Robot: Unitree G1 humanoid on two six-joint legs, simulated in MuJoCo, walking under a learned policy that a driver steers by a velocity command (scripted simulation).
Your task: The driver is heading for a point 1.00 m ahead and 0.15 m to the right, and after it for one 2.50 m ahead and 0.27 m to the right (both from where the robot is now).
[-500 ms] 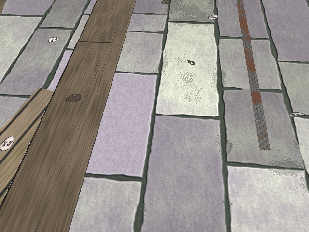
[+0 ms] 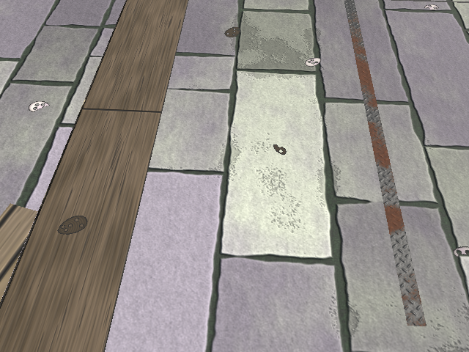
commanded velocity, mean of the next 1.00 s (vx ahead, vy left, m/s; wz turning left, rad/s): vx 0.11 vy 0.00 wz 0.00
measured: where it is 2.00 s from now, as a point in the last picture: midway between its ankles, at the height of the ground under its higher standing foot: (256, 304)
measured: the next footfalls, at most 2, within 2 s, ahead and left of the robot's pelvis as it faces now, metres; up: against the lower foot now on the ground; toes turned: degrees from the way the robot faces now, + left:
right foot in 0.20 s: +0.34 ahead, -0.08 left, +0.00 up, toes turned +0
left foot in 0.58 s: +0.25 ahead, +0.10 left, +0.00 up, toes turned +1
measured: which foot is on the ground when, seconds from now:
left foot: down 0.00-0.22, up 0.24-0.56, down 0.58-1.00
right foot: up 0.00-0.18, down 0.20-1.00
